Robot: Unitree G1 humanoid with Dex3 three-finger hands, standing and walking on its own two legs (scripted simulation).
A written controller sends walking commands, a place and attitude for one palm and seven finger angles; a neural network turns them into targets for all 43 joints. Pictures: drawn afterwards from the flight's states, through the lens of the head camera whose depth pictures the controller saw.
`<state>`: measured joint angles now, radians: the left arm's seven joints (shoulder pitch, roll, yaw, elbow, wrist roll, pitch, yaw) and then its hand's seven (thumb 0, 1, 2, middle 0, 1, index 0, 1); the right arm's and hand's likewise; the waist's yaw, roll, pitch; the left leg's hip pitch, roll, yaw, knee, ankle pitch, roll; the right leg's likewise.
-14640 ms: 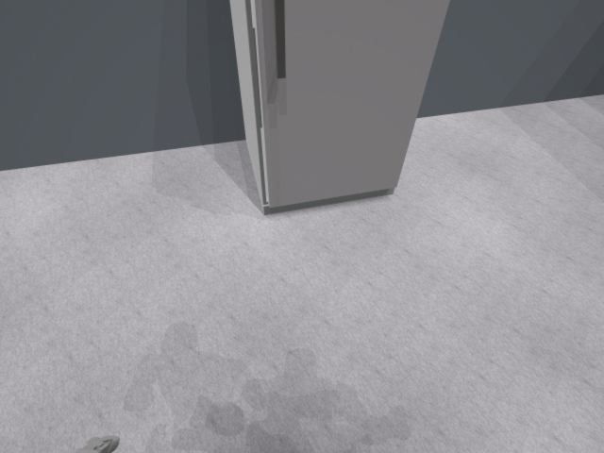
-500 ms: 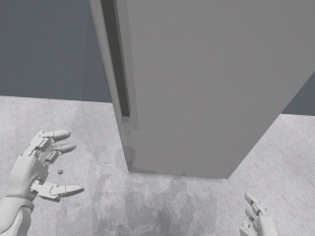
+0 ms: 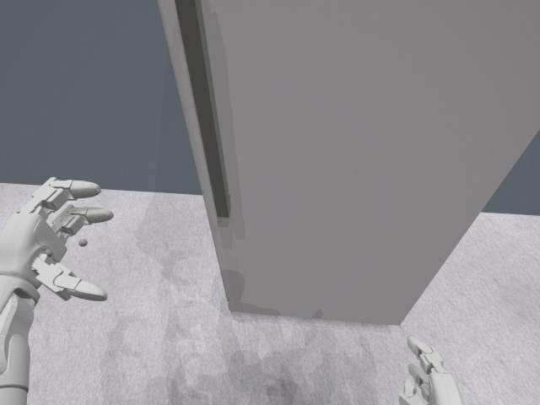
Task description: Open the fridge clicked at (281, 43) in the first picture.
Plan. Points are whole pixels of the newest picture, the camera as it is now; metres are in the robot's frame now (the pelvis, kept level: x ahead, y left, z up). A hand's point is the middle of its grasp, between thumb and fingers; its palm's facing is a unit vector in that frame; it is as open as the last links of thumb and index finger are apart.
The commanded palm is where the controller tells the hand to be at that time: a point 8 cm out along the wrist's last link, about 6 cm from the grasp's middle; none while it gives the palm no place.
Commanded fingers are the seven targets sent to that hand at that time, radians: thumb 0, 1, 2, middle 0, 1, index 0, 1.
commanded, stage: raise the hand to about handle height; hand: left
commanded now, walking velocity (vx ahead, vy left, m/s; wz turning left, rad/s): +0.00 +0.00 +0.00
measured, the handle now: (210, 109) +0.52 +0.15 +0.18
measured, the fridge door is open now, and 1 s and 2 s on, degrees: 0 0 0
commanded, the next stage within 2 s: move the hooked fingers beside the handle in 0.52 s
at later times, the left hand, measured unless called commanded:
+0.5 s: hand (91, 243) +0.27 +0.26 +0.13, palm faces +0.08 -1.00 -0.04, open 14.0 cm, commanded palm +0.24 +0.31 +0.14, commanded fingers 0.00 -0.50 0.30 -0.30 -1.20 -0.30 -1.20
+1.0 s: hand (119, 218) +0.32 +0.25 +0.13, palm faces +0.04 -1.00 -0.02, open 14.0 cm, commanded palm +0.29 +0.29 +0.13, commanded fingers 0.00 -0.50 0.30 -0.30 -1.20 -0.30 -1.20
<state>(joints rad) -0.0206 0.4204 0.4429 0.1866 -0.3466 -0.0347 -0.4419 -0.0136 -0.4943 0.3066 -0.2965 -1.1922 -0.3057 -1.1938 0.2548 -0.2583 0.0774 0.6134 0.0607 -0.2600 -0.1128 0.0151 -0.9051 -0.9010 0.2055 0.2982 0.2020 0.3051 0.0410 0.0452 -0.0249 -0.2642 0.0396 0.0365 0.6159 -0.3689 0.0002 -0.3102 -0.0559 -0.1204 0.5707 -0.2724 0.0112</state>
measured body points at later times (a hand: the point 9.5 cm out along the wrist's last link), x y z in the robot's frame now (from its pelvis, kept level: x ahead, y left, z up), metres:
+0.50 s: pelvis -0.01 -0.01 +0.00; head -0.01 -0.02 +0.45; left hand +0.26 +0.32 +0.14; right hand +0.16 -0.25 -0.07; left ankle -0.03 +0.11 -0.73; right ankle +0.02 -0.13 -0.73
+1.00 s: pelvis -0.01 -0.01 +0.00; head +0.00 -0.02 +0.45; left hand +0.31 +0.30 +0.14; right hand +0.15 -0.25 -0.08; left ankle -0.03 +0.11 -0.73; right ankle +0.02 -0.13 -0.73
